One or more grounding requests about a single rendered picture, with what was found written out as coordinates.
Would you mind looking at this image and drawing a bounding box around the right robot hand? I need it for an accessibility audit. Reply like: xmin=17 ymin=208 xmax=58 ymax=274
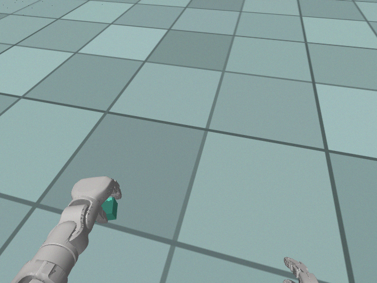
xmin=283 ymin=257 xmax=319 ymax=283

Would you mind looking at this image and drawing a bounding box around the left robot hand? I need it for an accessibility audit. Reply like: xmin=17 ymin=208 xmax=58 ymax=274
xmin=71 ymin=176 xmax=122 ymax=223

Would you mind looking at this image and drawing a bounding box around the left robot arm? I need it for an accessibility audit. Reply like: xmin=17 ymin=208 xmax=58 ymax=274
xmin=11 ymin=196 xmax=100 ymax=283

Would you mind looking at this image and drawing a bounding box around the small box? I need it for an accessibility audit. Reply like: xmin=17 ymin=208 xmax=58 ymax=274
xmin=95 ymin=197 xmax=118 ymax=222

